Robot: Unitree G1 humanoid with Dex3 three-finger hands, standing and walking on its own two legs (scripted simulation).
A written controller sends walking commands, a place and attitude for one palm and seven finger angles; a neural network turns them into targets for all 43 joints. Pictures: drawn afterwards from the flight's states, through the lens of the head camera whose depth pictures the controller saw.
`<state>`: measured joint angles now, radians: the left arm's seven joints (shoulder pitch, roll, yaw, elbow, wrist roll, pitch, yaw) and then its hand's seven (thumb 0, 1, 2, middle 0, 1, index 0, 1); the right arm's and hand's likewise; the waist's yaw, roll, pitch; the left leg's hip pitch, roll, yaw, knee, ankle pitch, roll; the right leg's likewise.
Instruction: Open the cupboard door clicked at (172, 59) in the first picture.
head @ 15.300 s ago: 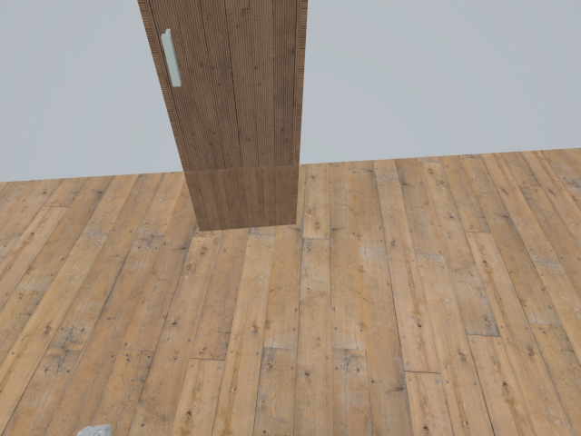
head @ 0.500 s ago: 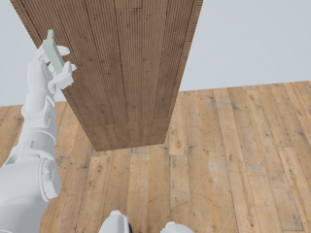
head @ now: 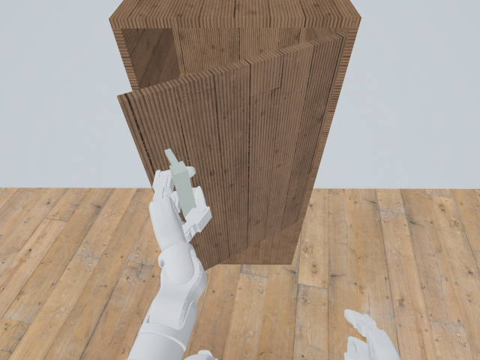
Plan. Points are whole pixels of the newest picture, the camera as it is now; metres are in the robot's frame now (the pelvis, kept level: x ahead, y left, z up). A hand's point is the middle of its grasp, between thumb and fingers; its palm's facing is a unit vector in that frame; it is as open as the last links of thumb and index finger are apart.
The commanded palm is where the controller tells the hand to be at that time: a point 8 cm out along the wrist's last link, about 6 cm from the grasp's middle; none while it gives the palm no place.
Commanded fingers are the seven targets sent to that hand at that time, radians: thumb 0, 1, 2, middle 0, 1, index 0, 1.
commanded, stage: pull the door open along its arc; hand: left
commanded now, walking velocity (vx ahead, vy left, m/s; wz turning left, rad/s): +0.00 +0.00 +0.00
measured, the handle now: (180, 186) +0.39 +0.13 +0.09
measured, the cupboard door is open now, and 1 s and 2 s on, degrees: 30 43 42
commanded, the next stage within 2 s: open thumb and fingers to let go in 0.22 s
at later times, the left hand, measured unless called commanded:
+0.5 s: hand (237, 235) +0.30 +0.02 +0.08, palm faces +0.41 -0.91 -0.03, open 6.2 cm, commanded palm +0.25 +0.07 +0.08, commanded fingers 0.00 0.20 0.60 -0.35 -1.27 -0.35 -1.27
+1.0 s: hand (235, 239) +0.29 +0.03 +0.08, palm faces +0.43 -0.90 -0.02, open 14.1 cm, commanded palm +0.24 +0.08 +0.08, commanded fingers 0.00 -0.50 0.30 -0.19 -0.55 -0.19 -0.55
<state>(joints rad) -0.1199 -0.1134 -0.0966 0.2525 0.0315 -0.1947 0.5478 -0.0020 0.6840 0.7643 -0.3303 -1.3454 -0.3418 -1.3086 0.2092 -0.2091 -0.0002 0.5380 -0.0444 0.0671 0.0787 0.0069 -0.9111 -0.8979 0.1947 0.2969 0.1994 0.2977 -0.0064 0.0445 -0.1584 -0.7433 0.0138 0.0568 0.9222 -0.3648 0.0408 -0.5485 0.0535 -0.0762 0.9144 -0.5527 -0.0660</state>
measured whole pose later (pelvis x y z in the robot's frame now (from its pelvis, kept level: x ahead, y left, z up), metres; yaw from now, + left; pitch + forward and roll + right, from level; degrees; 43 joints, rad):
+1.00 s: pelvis +0.03 -0.09 +0.00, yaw -2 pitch +9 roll +5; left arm 0.29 -0.05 -0.07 -0.02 -0.05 -0.22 0.45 -0.01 -0.45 0.32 -0.28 -0.98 -0.30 -0.98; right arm 0.21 -0.22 -0.01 0.57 -0.04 0.08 0.00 0.01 -0.91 -0.90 0.19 0.30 0.20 0.30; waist 0.00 0.02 -0.16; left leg -0.63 -0.01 -0.08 0.85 -0.33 0.00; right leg -0.46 0.11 -0.05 0.89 -0.57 -0.11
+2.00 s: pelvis +0.05 -0.27 -0.03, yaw +7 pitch +6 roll +7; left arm 0.15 0.26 0.52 0.36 -0.19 -0.14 -0.02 -0.02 -0.50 0.30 -0.54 -0.49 -0.44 -0.72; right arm 0.33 -0.40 -0.14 0.58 -0.05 -0.05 -0.13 0.00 -0.91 -0.90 0.20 0.30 0.20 0.30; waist -0.11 0.22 -0.02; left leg -0.45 0.18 -0.01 0.87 -0.49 -0.09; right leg -0.88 0.14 0.08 1.80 -0.66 -0.02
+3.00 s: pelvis +0.08 -0.41 +0.06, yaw +1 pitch +1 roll +2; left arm 0.18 0.19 0.12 0.99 -0.01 -0.01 0.05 0.09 -0.55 0.28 -0.16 -0.30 -0.16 -0.30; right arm 0.29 -0.23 -0.07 1.03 -0.02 0.04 -0.02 0.00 -0.91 -0.90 0.19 0.30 0.20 0.30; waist -0.01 0.07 0.00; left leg -0.27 -0.01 -0.04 0.57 -0.34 0.04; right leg -0.18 0.14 0.14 0.26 -0.07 -0.10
